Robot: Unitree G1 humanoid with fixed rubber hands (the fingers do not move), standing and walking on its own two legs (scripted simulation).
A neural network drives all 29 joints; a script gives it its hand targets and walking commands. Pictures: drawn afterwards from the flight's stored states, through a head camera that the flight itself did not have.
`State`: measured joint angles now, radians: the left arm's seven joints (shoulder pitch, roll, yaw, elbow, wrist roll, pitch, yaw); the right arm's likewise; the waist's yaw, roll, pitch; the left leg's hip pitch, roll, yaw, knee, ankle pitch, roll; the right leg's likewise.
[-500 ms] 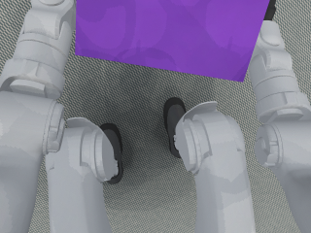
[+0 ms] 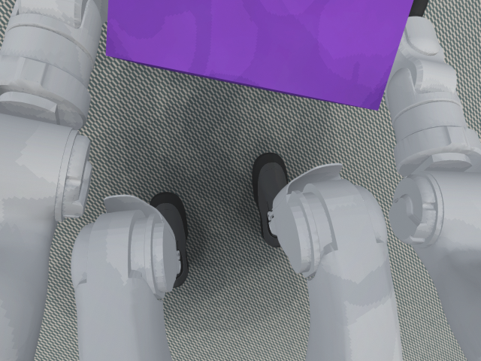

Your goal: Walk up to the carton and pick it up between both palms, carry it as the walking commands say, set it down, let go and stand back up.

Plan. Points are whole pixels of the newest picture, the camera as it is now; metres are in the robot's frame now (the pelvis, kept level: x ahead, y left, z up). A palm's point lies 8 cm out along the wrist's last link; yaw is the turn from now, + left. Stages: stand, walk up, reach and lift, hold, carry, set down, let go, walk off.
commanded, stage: reach and lift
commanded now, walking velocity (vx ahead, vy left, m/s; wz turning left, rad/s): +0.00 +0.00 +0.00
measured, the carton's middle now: (250, 6) +0.53 -0.09 -0.22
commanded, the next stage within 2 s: none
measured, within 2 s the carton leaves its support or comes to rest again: neither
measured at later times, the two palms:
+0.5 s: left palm out of the picture +0.59 +0.10 -0.07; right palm (443, 0) +0.49 -0.26 -0.09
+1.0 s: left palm out of the picture +0.55 +0.12 -0.05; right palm out of the picture +0.49 -0.24 -0.07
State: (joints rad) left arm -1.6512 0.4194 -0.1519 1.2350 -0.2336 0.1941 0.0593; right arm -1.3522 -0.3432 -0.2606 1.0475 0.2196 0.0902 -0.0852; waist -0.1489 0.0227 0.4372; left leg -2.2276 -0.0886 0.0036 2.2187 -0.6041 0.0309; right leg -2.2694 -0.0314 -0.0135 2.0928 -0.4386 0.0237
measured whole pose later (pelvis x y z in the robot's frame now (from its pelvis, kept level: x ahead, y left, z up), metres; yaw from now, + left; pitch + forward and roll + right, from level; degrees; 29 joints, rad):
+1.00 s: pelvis -0.01 +0.00 +0.07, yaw +1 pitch +27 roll +0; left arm -1.36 0.36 0.14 0.71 -0.10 0.38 0.05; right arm -1.24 -0.26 -0.36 0.60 0.09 0.37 -0.09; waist -0.10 0.06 0.52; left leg -1.88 -0.13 0.00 2.00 -0.59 -0.01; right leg -1.95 0.04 0.07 1.91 -0.43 0.06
